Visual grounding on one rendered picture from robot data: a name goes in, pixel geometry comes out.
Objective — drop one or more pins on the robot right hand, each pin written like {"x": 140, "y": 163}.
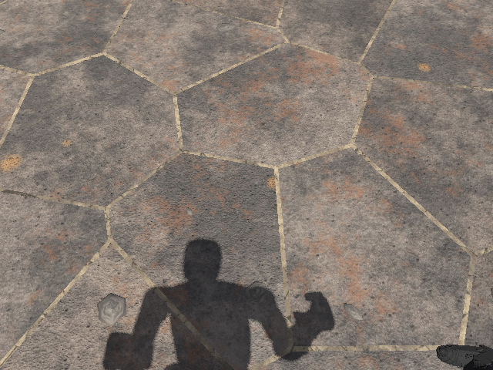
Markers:
{"x": 466, "y": 356}

